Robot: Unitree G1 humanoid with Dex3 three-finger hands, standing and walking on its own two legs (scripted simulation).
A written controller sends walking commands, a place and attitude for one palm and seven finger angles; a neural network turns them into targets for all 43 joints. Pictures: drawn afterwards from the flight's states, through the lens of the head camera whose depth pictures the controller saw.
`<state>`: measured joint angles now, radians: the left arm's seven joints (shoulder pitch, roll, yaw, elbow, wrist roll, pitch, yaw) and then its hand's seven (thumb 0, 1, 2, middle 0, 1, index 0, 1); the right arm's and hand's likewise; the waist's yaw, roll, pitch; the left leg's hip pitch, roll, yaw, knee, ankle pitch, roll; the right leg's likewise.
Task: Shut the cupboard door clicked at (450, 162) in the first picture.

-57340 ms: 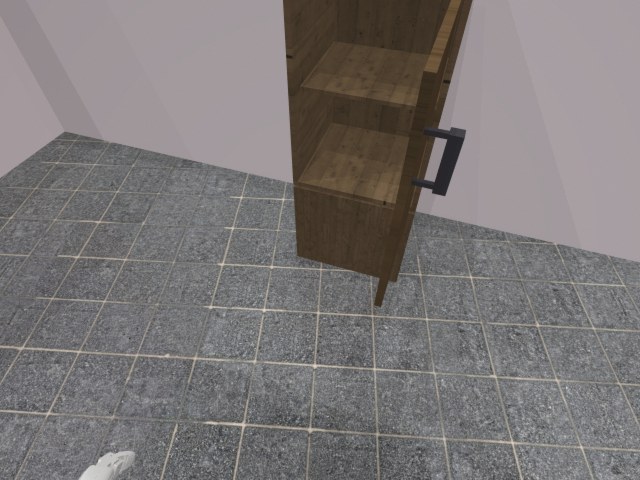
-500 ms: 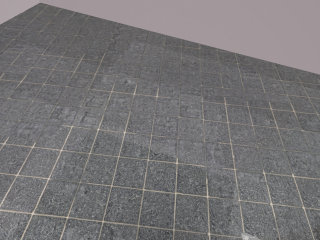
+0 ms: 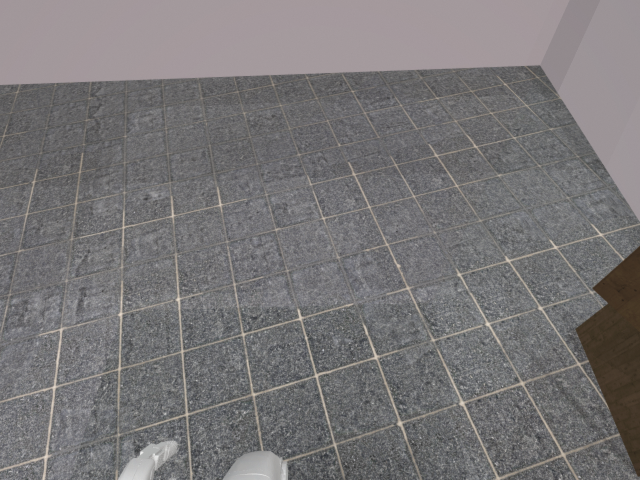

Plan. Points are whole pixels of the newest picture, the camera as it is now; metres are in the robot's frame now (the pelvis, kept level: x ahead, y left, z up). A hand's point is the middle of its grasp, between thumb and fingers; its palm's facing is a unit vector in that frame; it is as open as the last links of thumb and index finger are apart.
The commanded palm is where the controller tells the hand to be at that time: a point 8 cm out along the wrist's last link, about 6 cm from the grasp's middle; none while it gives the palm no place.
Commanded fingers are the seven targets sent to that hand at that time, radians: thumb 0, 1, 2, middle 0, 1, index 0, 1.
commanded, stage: turn to face it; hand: left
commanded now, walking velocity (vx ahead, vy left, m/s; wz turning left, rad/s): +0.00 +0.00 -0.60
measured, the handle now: out of the picture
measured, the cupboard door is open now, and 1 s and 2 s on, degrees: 27 27 27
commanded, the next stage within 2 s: take the last steps up to it in 1.52 s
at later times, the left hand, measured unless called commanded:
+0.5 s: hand (176, 458) +0.16 +0.23 -0.16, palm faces -0.26 -0.95 -0.19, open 7.4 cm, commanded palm none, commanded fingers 0.00 0.90 0.90 -0.20 -0.30 -0.20 -0.30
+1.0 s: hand (248, 440) +0.19 +0.12 -0.15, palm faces -0.53 -0.82 -0.23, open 7.4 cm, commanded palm none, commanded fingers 0.00 0.90 0.90 -0.20 -0.30 -0.20 -0.30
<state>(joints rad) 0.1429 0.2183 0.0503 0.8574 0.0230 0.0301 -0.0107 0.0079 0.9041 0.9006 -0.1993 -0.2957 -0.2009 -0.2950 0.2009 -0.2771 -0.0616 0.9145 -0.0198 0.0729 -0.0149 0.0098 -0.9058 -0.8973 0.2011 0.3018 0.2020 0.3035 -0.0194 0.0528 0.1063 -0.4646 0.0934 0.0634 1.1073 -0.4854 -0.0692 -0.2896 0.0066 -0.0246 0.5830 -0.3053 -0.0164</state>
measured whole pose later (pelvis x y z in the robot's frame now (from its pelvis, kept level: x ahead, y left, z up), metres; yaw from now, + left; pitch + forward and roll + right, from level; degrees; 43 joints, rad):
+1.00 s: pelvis +0.01 +0.00 +0.01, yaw -34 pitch +2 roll +0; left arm 0.19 0.20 0.05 0.89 0.02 0.03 -0.01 0.01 0.90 0.90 -0.20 -0.30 -0.20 -0.30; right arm 0.16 -0.25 -0.06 0.89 -0.02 0.06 -0.01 0.01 -0.91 -0.90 0.20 0.30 0.20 0.30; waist 0.00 0.01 0.08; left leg -0.49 0.07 0.01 0.97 -0.40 -0.10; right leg -0.27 0.04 0.05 0.50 -0.26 -0.03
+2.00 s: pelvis +0.08 -0.03 +0.01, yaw -58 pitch +1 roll -1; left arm 0.26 0.22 0.06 1.03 0.04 0.04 -0.03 0.01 0.90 0.90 -0.20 -0.30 -0.20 -0.29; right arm 0.33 -0.17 -0.01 0.96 -0.05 -0.04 -0.02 0.00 -0.90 -0.90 0.20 0.30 0.20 0.30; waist -0.03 -0.06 0.00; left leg -0.23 0.06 0.14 0.55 -0.34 0.02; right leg -0.41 0.01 0.00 1.02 -0.41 -0.03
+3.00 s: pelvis +0.11 -0.27 +0.00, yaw -60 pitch -1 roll -1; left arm 0.25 0.14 0.02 1.04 0.02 0.02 0.04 0.01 0.91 0.90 -0.20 -0.30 -0.20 -0.30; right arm 0.13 -0.17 -0.03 0.97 -0.02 0.05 -0.03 0.00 -0.91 -0.90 0.20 0.30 0.20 0.30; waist 0.03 0.00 0.11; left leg -0.34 0.02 0.06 0.58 -0.22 0.02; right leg -0.21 0.03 -0.15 0.55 -0.34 -0.07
